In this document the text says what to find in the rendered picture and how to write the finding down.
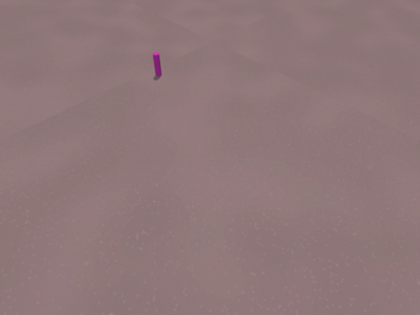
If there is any can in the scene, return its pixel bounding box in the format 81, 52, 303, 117
153, 52, 161, 77

